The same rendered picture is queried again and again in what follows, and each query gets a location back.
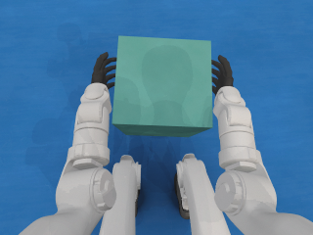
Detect right robot forearm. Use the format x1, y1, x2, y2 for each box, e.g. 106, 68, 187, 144
212, 86, 277, 199

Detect right robot upper arm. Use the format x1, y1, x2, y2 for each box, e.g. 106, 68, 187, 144
214, 169, 313, 235

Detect left robot upper arm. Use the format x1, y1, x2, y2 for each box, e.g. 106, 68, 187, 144
19, 167, 117, 235

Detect left robot foot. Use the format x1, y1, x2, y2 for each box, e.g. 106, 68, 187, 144
135, 189, 140, 217

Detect robot right hand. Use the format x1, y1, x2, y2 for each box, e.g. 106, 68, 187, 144
211, 55, 234, 97

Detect right robot shin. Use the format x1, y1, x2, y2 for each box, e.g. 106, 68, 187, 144
179, 153, 206, 210

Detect robot left hand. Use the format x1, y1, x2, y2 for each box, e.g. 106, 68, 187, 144
91, 52, 117, 90

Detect carton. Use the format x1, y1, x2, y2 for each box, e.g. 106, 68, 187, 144
112, 35, 213, 137

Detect left robot forearm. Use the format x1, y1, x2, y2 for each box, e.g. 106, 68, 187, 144
55, 82, 112, 206

